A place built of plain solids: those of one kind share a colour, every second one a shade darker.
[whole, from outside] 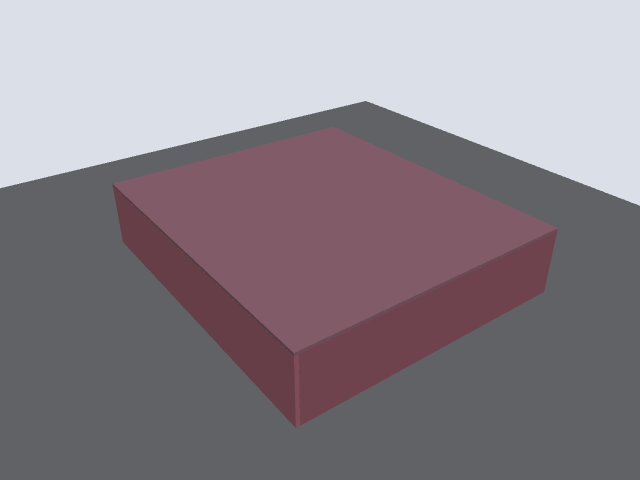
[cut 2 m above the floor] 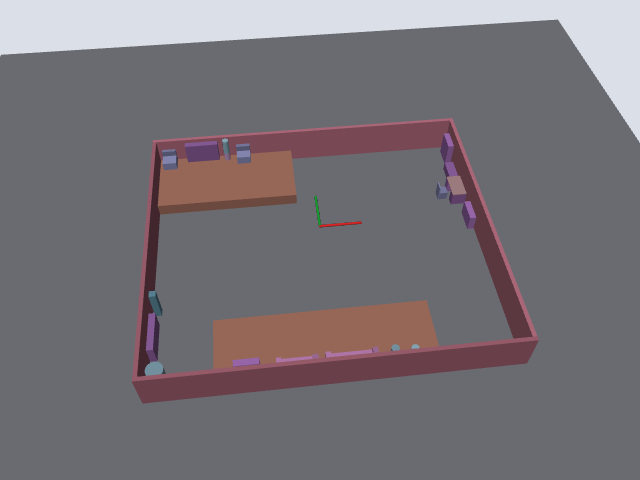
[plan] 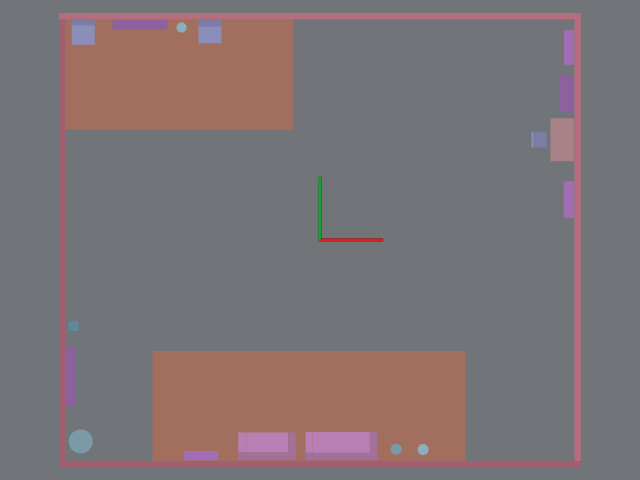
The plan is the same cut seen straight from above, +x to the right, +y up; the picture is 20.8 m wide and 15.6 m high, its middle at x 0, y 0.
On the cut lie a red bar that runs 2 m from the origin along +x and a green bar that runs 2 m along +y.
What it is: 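A loft; one open main floor with 3 platforms, their free sides bare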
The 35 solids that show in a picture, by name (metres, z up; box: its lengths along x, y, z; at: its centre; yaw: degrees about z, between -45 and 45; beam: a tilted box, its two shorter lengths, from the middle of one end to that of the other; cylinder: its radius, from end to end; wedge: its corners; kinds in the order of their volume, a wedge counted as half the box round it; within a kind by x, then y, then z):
{
 "wall_1": {"box": [0.2, 14.35, 3.45], "at": [-8.38, 0.0, 1.68]},
 "wall_2": {"box": [16.95, 0.2, 3.45], "at": [0.0, -7.28, 1.68]},
 "wall_3": {"box": [16.95, 0.2, 3.45], "at": [0.0, 7.28, 1.68]},
 "wall_4": {"box": [0.2, 14.35, 3.45], "at": [8.37, 0.0, 1.68]},
 "roof_1": {"box": [16.95, 14.75, 0.16], "at": [0.0, 0.0, 3.48]},
 "floor_1": {"box": [7.41, 3.58, 0.71], "at": [-4.57, 5.38, 0.3]},
 "floor_2": {"box": [10.18, 3.57, 0.21], "at": [-0.36, -5.39, 0.05]},
 "case_1": {"box": [0.31, 1.93, 1.05], "at": [-8.1, -4.42, 0.47]},
 "case_2": {"box": [1.78, 0.31, 1.15], "at": [-5.85, 7.0, 1.23]},
 "case_3": {"box": [1.1, 0.3, 2.12], "at": [-3.86, -7.01, 1.22]},
 "case_4": {"box": [0.76, 0.41, 0.75], "at": [7.87, 2.76, 0.33]},
 "case_5": {"box": [0.76, 0.41, 0.75], "at": [7.87, 3.76, 0.33]},
 "case_6": {"box": [0.49, 1.2, 0.54], "at": [8.01, 4.75, 0.22]},
 "case_7": {"box": [0.33, 1.2, 0.9], "at": [8.09, 1.31, 0.4]},
 "case_8": {"box": [0.32, 1.13, 1.42], "at": [8.09, 6.25, 0.66]},
 "sofa_1": {"box": [0.26, 0.65, 0.61], "at": [-2.53, -6.58, 0.46]},
 "sofa_2": {"box": [1.87, 0.25, 0.8], "at": [-1.72, -7.03, 0.56]},
 "sofa_3": {"box": [1.36, 0.65, 0.46], "at": [-1.72, -6.58, 0.39]},
 "sofa_4": {"box": [0.26, 0.65, 0.61], "at": [-0.91, -6.58, 0.46]},
 "sofa_5": {"box": [0.24, 0.66, 0.68], "at": [-0.35, -6.57, 0.5]},
 "sofa_6": {"box": [2.34, 0.25, 0.88], "at": [0.69, -7.03, 0.6]},
 "sofa_7": {"box": [1.85, 0.66, 0.49], "at": [0.69, -6.57, 0.4]},
 "sofa_8": {"box": [0.24, 0.66, 0.68], "at": [1.74, -6.57, 0.5]},
 "chair_1": {"box": [0.75, 0.63, 0.46], "at": [-7.7, 6.66, 0.89]},
 "chair_2": {"box": [0.75, 0.18, 0.78], "at": [-7.7, 7.06, 1.04]},
 "chair_3": {"box": [0.75, 0.55, 0.47], "at": [-3.57, 6.67, 0.89]},
 "chair_4": {"box": [0.75, 0.22, 0.78], "at": [-3.57, 7.05, 1.05]},
 "chair_5": {"box": [0.06, 0.5, 0.89], "at": [6.9, 3.26, 0.4]},
 "chair_6": {"box": [0.44, 0.5, 0.51], "at": [7.15, 3.26, 0.2]},
 "bush_1": {"cylinder": 0.39, "from": [-7.78, -6.55, 0.47], "to": [-7.78, -6.55, 1.31]},
 "bush_2": {"cylinder": 0.17, "from": [-4.5, 6.91, 1.17], "to": [-4.5, 6.91, 2.33]},
 "bush_3": {"cylinder": 0.18, "from": [2.48, -6.8, 0.73], "to": [2.48, -6.8, 1.56]},
 "bush_4": {"cylinder": 0.18, "from": [3.35, -6.81, 0.66], "to": [3.35, -6.81, 1.41]},
 "totem_1": {"box": [0.32, 0.32, 1.63], "at": [-8.01, -2.8, 0.77]},
 "table_1": {"box": [0.76, 1.4, 0.04], "at": [7.87, 3.26, 0.72]}
}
